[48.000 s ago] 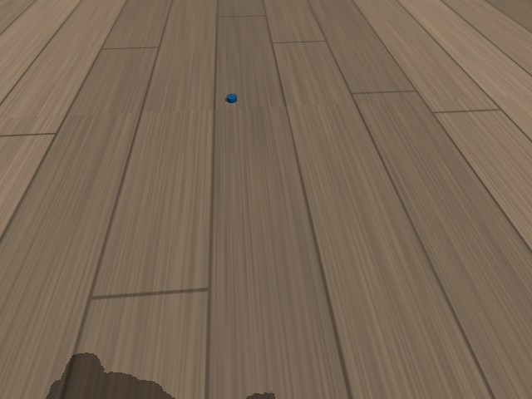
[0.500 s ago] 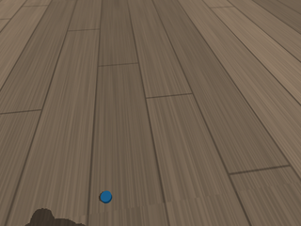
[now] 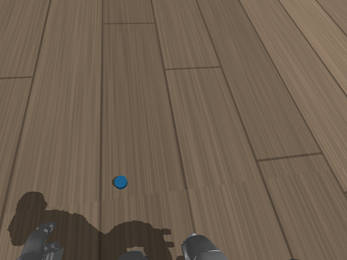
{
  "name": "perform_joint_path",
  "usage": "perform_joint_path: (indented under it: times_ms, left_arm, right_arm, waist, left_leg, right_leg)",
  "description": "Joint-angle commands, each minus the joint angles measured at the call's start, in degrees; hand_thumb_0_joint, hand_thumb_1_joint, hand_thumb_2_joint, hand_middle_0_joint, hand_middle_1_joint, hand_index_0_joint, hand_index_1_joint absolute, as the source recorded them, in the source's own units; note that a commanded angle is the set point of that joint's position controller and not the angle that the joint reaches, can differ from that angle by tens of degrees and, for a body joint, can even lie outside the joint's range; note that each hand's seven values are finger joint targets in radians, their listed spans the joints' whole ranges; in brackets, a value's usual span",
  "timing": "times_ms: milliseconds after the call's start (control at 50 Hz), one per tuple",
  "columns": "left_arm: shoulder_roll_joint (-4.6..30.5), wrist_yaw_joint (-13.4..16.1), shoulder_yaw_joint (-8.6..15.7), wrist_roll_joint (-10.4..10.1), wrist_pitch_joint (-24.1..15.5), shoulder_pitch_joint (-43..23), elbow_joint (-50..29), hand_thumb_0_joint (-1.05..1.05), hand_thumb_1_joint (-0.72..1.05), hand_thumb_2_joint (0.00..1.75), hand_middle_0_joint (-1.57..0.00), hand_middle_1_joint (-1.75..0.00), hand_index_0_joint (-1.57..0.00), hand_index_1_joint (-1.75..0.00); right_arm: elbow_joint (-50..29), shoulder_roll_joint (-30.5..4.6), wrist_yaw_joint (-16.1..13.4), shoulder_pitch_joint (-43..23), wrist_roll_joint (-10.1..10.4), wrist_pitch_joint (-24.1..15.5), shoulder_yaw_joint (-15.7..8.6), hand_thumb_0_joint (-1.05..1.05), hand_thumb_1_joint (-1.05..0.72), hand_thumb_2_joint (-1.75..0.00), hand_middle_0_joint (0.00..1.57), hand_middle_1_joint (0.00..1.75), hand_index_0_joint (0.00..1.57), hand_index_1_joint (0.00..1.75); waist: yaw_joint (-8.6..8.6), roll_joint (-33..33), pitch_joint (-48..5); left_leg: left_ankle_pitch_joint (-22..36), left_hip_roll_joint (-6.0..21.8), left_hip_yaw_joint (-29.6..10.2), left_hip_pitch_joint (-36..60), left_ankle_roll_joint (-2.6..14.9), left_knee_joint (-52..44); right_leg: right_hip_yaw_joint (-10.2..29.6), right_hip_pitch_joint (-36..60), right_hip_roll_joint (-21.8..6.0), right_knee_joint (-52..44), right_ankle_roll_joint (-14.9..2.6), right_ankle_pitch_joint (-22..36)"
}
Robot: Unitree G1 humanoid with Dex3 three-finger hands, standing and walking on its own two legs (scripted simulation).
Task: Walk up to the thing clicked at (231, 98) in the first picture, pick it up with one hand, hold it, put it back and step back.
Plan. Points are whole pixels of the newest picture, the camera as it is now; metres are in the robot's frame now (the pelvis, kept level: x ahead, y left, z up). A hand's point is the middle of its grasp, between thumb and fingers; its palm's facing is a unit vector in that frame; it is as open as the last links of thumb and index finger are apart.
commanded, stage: step back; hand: left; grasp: from above
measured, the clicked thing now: (120, 182) +0.51 +0.22 -0.75
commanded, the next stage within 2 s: none
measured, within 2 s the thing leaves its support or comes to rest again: neither
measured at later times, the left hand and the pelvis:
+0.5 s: hand out of the picture +0.00 +0.25 -0.14, palm faces -0.08 -0.91 -0.41, open 7.4 cm; pelvis -0.10 -0.01 +0.00, yaw -5 degrees
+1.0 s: hand out of the picture -0.13 +0.28 -0.15, palm faces -0.07 -0.92 -0.38, open 7.4 cm; pelvis -0.25 +0.01 +0.00, yaw -4 degrees
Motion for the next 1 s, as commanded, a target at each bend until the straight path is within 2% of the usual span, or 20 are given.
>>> perform_joint_path:
  times_ms: [0,100,200,240,300,320,340,360,380,460,540,600,660,680,700,720,760,800,880,980]
  left_arm:
    - [9.7,0.2,3.0,0.3,-1.0,6.5,-2.7,0.00,0.90,0.90,-0.20,-0.30,-0.20,-0.30]
    - [8.9,-0.1,3.0,0.5,-1.4,5.8,-4.9,0.00,0.90,0.90,-0.20,-0.30,-0.20,-0.30]
    - [8.5,-0.8,3.5,0.9,-1.7,9.4,-4.7,0.00,0.90,0.90,-0.20,-0.30,-0.20,-0.30]
    - [9.1,-1.3,3.9,1.1,-2.0,10.2,-4.5,0.00,0.90,0.90,-0.20,-0.30,-0.20,-0.30]
    - [7.6,-1.7,4.1,1.3,-2.4,17.7,-2.3,0.00,0.90,0.90,-0.20,-0.30,-0.20,-0.30]
    - [9.2,-1.6,4.5,1.8,-2.7,17.9,-2.4,0.00,0.90,0.90,-0.20,-0.30,-0.20,-0.30]
    - [12.3,-1.6,5.4,2.2,-2.9,16.3,-3.6,0.00,0.90,0.90,-0.20,-0.30,-0.20,-0.30]
    - [16.7,-1.9,6.2,1.5,-2.9,12.9,-5.2,0.00,0.90,0.90,-0.20,-0.30,-0.20,-0.30]
    - [16.8,-1.6,5.9,2.3,-3.3,9.5,-7.7,0.00,0.90,0.90,-0.20,-0.30,-0.20,-0.30]
    - [11.7,-0.7,5.0,1.8,-3.3,3.4,-9.9,0.00,0.90,0.90,-0.20,-0.30,-0.20,-0.30]
    - [10.6,-0.4,4.5,2.3,-2.9,8.7,-10.5,0.00,0.90,0.90,-0.20,-0.30,-0.20,-0.30]
    - [11.5,-0.4,4.5,1.9,-2.5,9.4,-11.0,0.00,0.90,0.90,-0.20,-0.30,-0.20,-0.30]
    - [11.4,-1.0,3.8,0.8,-1.4,7.3,-12.1,0.00,0.90,0.90,-0.20,-0.30,-0.20,-0.30]
    - [9.2,-1.2,3.3,0.6,-1.1,8.9,-12.4,0.00,0.90,0.90,-0.20,-0.30,-0.20,-0.30]
    - [8.4,-1.0,3.2,0.3,-1.4,6.5,-13.5,0.00,0.90,0.90,-0.20,-0.30,-0.20,-0.30]
    - [10.5,-0.2,4.5,1.3,-1.5,2.7,-13.0,0.00,0.90,0.90,-0.20,-0.30,-0.20,-0.30]
    - [9.2,-0.2,4.4,0.3,-1.0,6.0,-11.0,0.00,0.90,0.90,-0.20,-0.30,-0.20,-0.30]
    - [9.6,-0.4,4.6,0.1,-1.2,9.8,-9.4,0.00,0.90,0.90,-0.20,-0.30,-0.20,-0.30]
    - [9.0,-0.7,4.7,0.9,-1.2,10.2,-9.2,0.00,0.90,0.90,-0.20,-0.30,-0.20,-0.30]
    - [8.7,-1.3,4.4,0.9,-1.6,10.8,-9.0,0.00,0.90,0.90,-0.20,-0.30,-0.20,-0.30]
  right_arm:
    - [-6.0,-13.7,-2.3,-0.4,0.3,-1.9,-3.9,0.00,-0.90,-0.90,0.20,0.30,0.20,0.30]
    - [-6.5,-14.2,-2.7,3.0,0.5,-1.7,-4.3,0.00,-0.90,-0.90,0.20,0.30,0.20,0.30]
    - [-8.4,-15.4,-2.3,0.3,0.4,-1.6,-4.5,0.00,-0.90,-0.90,0.20,0.30,0.20,0.30]
    - [-8.7,-15.8,-2.0,-0.3,0.4,-1.5,-4.3,0.00,-0.90,-0.90,0.20,0.30,0.20,0.30]
    - [-8.9,-16.0,-1.5,-3.9,1.0,-1.1,-4.0,0.00,-0.90,-0.90,0.20,0.30,0.20,0.30]
    - [-8.8,-14.8,-1.4,-3.4,1.3,-0.9,-3.7,0.00,-0.90,-0.90,0.20,0.30,0.20,0.30]
    - [-9.1,-12.8,-1.3,-2.8,1.7,-0.9,-3.0,0.00,-0.90,-0.90,0.20,0.30,0.20,0.30]
    - [-9.1,-11.4,-1.5,-5.0,1.9,-0.7,-2.9,0.00,-0.90,-0.90,0.20,0.30,0.20,0.30]
    - [-8.4,-12.6,-1.7,-4.4,1.4,-0.5,-3.4,0.00,-0.90,-0.90,0.20,0.30,0.20,0.30]
    - [-6.4,-12.2,-1.6,3.0,2.2,-0.8,-2.6,0.00,-0.90,-0.90,0.20,0.30,0.20,0.30]
    - [-8.2,-11.9,-2.0,1.2,1.8,-1.1,-2.2,0.00,-0.90,-0.90,0.20,0.30,0.20,0.30]
    - [-8.2,-11.3,-1.8,3.0,1.3,-1.3,-2.3,0.00,-0.90,-0.90,0.20,0.30,0.20,0.30]
    - [-6.1,-11.7,-1.6,8.0,0.4,-2.1,-3.3,0.00,-0.90,-0.90,0.20,0.30,0.20,0.30]
    - [-6.6,-15.1,-1.6,7.3,-0.3,-2.5,-4.1,0.00,-0.90,-0.90,0.20,0.30,0.20,0.30]
    - [-7.9,-22.4,-1.0,3.7,-0.1,-2.2,-5.5,0.00,-0.90,-0.90,0.20,0.30,0.20,0.30]
    - [-8.5,-23.7,-1.0,3.2,-0.3,-2.4,-5.9,0.00,-0.90,-0.90,0.20,0.30,0.20,0.30]
    - [-8.5,-17.7,-1.7,-0.8,-0.1,-2.6,-4.1,0.00,-0.90,-0.90,0.20,0.30,0.20,0.30]
    - [-9.1,-15.6,-2.2,-1.9,0.1,-2.7,-3.6,0.00,-0.90,-0.90,0.20,0.30,0.20,0.30]
    - [-9.8,-14.5,-2.4,1.1,0.0,-2.4,-3.8,0.00,-0.90,-0.90,0.20,0.30,0.20,0.30]
    - [-10.7,-16.5,-2.1,1.8,-0.4,-1.9,-4.4,0.00,-0.90,-0.90,0.20,0.30,0.20,0.30]
  waist:
    - [1.28,9.5,-16.4]
    - [-1.38,9.5,-15.3]
    - [-0.50,9.3,-16.4]
    - [-0.41,8.9,-16.2]
    - [3.66,9.1,-17.0]
    - [3.19,5.4,-16.5]
    - [2.34,-2.4,-14.6]
    - [4.02,-12.2,-10.5]
    - [3.37,-10.7,-7.7]
    - [0.02,-4.5,-10.2]
    - [3.74,-6.5,-13.0]
    - [3.70,-8.2,-15.0]
    - [0.34,-4.7,-16.3]
    - [1.32,3.2,-16.6]
    - [0.70,17.9,-14.5]
    - [-2.83,16.2,-13.3]
    - [1.45,7.1,-13.5]
    - [3.17,9.5,-12.2]
    - [0.60,9.1,-12.7]
    - [-0.81,12.8,-15.0]
  left_leg:
    - [41.0,14.5,-13.2,16.0,4.98,-8.2]
    - [41.5,16.7,-13.2,20.1,8.32,-7.1]
    - [28.5,19.6,-15.3,14.2,11.28,-8.8]
    - [22.7,17.9,-14.0,9.6,9.70,-9.3]
    - [16.8,15.9,-11.1,4.0,5.52,-6.8]
    - [12.1,13.2,-9.7,-0.5,2.93,-4.7]
    - [3.5,7.5,-6.2,-8.2,-0.69,1.9]
    - [-12.6,-2.8,-0.2,-8.6,-3.36,15.1]
    - [-18.0,-3.1,-5.6,-7.4,-3.83,26.0]
    - [-10.2,-5.4,-7.7,-7.9,-3.79,33.3]
    - [-13.7,-2.5,-4.9,-11.5,-4.77,20.7]
    - [-12.2,0.1,-2.6,-7.1,-3.84,7.6]
    - [7.5,0.9,-0.3,4.7,-2.50,-12.4]
    - [12.4,9.2,-12.0,9.5,-0.11,-14.2]
    - [20.4,22.2,-27.8,6.8,7.96,-16.5]
    - [24.1,26.1,-33.2,-0.2,14.52,-16.6]
    - [32.8,19.2,-19.0,4.5,10.61,-11.3]
    - [33.6,16.4,-13.7,6.1,8.48,-9.4]
    - [33.0,16.7,-13.1,11.5,11.08,-8.5]
    - [25.6,17.6,-13.5,11.3,11.20,-8.7]
  right_leg:
    - [0.4,-2.5,-0.2,7.4,1.49,2.6]
    - [-1.5,-2.9,-1.4,-3.5,2.52,1.6]
    - [-4.8,3.8,-3.8,-10.9,1.29,2.5]
    - [-6.5,7.8,-4.0,-15.3,0.54,3.6]
    - [-8.6,16.0,-4.8,-31.2,-1.77,15.2]
    - [-4.2,18.1,-7.1,-33.4,-3.02,17.5]
    - [7.3,19.0,-14.8,-37.4,-6.56,18.9]
    - [18.4,9.6,-25.0,-43.1,-15.07,22.4]
    - [22.0,3.8,-28.6,-43.3,-18.21,27.0]
    - [2.6,9.5,-18.0,-37.0,-11.12,39.1]
    - [2.6,22.4,-18.8,-33.2,-11.79,43.7]
    - [2.9,24.5,-19.7,-30.5,-11.08,46.7]
    - [-0.2,16.4,-16.2,-24.4,-6.37,38.0]
    - [-2.2,8.2,-11.8,-19.6,-3.10,26.4]
    - [-9.6,-0.6,-0.8,-11.0,0.08,3.5]
    - [-1.3,1.8,-0.5,1.1,0.65,-6.9]
    - [3.6,-1.8,0.9,10.1,-0.53,-1.8]
    - [1.8,-3.7,0.8,12.7,0.04,2.0]
    - [0.0,-4.3,0.2,8.6,3.21,1.6]
    - [-5.0,2.1,-2.9,-8.1,3.16,1.5]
